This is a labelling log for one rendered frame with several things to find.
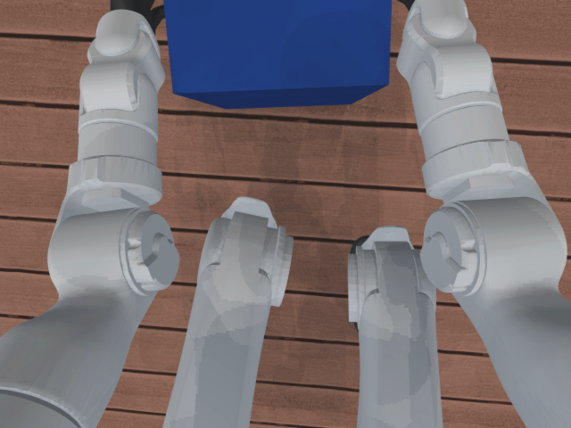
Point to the robot shin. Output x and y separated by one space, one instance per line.
400 234
218 231

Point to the left robot forearm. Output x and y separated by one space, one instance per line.
118 121

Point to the robot right shin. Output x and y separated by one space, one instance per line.
400 234

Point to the left robot upper arm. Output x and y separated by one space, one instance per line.
60 369

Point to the robot left shin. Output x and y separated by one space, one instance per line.
218 231

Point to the right robot forearm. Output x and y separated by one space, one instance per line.
458 109

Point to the carton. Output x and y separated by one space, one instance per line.
239 54

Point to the robot left hand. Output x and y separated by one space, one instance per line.
143 7

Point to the right robot upper arm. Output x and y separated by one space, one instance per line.
502 260

